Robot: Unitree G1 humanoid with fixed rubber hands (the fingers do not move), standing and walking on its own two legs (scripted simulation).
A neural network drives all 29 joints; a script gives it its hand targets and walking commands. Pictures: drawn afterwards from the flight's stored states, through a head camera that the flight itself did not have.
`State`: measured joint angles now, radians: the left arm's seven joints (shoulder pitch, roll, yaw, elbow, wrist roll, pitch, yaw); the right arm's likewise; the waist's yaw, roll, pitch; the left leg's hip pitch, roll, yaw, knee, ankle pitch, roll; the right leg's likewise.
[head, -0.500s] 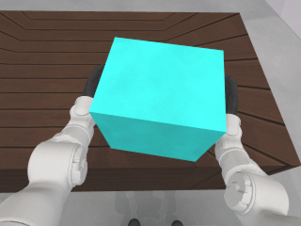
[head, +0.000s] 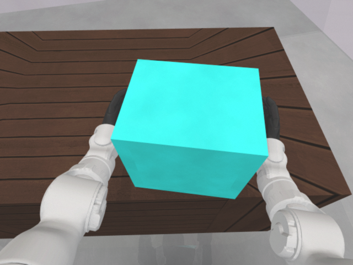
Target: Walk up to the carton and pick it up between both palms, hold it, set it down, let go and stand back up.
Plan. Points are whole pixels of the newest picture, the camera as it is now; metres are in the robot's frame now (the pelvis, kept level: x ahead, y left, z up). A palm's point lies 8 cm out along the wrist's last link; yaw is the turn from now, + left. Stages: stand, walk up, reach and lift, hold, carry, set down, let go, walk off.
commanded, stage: reach and lift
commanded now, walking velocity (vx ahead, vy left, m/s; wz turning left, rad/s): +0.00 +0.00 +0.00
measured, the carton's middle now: (189, 134) +0.42 -0.02 +0.01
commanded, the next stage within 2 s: none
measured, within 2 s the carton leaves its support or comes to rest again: leaves its support in 0.02 s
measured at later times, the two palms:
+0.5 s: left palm (97, 108) +0.41 +0.17 +0.13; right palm (285, 111) +0.39 -0.20 +0.14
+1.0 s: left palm (100, 105) +0.41 +0.15 +0.15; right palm (296, 99) +0.39 -0.21 +0.16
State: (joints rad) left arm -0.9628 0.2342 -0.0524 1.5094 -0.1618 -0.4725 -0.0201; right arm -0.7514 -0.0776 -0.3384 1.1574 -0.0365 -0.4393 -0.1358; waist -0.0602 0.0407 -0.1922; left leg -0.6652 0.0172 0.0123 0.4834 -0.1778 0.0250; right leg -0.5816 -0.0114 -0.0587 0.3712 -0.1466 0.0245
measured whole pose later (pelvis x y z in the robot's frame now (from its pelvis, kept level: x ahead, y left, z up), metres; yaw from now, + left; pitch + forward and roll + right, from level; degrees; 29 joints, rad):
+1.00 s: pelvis +0.00 -0.02 +0.02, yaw +0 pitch +1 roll -1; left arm -0.75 0.18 0.11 0.87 -0.04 0.16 0.03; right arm -0.74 -0.16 -0.15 0.88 0.15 0.06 -0.14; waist -0.02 -0.01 -0.09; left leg -0.19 0.01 0.02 0.31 -0.15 0.00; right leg -0.14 0.00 -0.03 0.26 -0.14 0.01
